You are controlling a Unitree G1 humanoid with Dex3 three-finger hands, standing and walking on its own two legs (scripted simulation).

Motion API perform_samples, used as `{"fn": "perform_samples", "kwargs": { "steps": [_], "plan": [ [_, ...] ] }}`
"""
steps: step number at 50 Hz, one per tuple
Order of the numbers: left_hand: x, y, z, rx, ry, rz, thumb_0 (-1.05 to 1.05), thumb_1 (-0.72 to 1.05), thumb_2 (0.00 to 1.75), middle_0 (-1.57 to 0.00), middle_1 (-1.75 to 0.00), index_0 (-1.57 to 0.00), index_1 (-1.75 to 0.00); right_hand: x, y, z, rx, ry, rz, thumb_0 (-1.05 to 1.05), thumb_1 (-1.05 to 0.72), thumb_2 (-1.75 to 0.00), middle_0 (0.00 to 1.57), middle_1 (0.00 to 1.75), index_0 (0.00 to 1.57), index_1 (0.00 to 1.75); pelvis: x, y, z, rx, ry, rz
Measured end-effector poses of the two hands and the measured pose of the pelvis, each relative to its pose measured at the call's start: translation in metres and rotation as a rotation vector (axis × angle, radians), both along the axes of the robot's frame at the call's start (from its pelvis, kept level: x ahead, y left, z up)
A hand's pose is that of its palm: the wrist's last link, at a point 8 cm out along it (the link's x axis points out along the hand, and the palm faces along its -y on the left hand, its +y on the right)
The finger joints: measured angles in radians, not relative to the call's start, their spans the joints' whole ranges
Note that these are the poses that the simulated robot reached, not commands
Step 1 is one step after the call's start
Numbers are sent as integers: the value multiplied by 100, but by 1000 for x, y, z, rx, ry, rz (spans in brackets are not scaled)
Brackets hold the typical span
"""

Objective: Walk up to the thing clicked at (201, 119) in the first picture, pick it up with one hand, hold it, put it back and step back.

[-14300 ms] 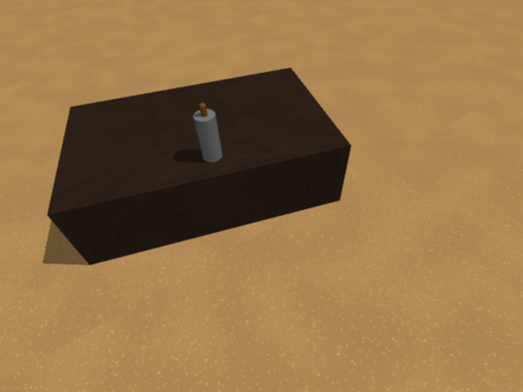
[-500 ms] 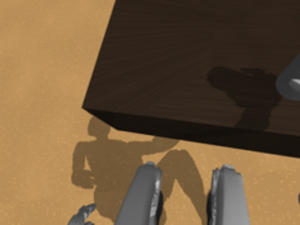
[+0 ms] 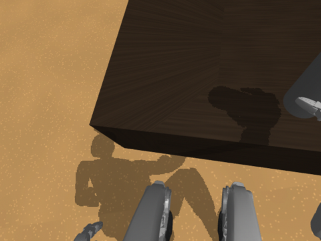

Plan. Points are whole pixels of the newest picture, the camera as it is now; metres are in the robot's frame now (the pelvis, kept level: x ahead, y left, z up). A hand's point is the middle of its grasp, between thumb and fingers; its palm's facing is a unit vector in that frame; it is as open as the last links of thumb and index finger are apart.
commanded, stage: lift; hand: right
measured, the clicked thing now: out of the picture +0.47 -0.28 +0.05
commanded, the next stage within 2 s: hold in 1.40 s
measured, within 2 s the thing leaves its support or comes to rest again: neither
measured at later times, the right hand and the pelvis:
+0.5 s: hand out of the picture +0.41 -0.26 +0.12, palm faces +0.37 +0.93 -0.04, open 11.5 cm; pelvis +0.02 +0.00 +0.10, yaw -3 degrees
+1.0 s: hand out of the picture +0.39 -0.22 +0.18, palm faces +0.36 +0.93 -0.03, open 11.5 cm; pelvis +0.04 +0.00 +0.15, yaw -4 degrees
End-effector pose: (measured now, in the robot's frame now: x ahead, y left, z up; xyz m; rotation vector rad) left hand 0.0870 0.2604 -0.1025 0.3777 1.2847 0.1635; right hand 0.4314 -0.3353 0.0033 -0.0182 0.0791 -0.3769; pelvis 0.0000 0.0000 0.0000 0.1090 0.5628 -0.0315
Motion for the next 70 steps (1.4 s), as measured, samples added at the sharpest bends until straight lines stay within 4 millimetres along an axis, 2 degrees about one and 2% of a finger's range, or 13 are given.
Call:
{"fn": "perform_samples", "kwargs": {
  "steps": [10,24,30,39,50,59,70],
  "plan": [
    [17,-7,35,-15,-65,-9,1,93,88,-21,-32,-23,-31,-21,8,42,-6,-4,0,-3,61,-95,64,102,70,107,6,-2,36,-9,-55,-15],
    [43,-18,97,-46,-170,-27,1,90,90,-20,-31,-21,-31,-56,31,113,-8,-5,-4,-3,61,-95,64,102,69,107,19,-3,96,-33,-178,-40],
    [50,-19,118,-54,-203,-35,1,88,91,-20,-31,-20,-31,-65,40,135,-5,-6,2,-3,61,-95,64,102,69,107,23,-3,116,-45,-227,-46],
    [55,-19,137,-61,-222,-33,1,88,91,-19,-31,-20,-31,-74,55,156,-3,-8,9,-3,61,-95,63,102,69,107,30,-1,137,-62,-278,-45],
    [61,-21,150,-81,-230,-25,1,89,91,-19,-31,-20,-31,-78,69,179,-10,-29,11,-3,61,-95,63,103,69,107,38,2,154,-78,-325,-43],
    [71,-20,159,-86,-249,-20,1,90,90,-19,-31,-20,-31,-79,78,188,-1,-25,14,-3,61,-95,63,103,69,108,45,3,162,-86,-354,-43],
    [81,-20,168,-80,-265,-25,1,90,90,-19,-31,-20,-31,-85,80,196,-4,-25,5,-3,61,-95,63,103,69,108,49,2,170,-92,-380,-45]
  ]
}}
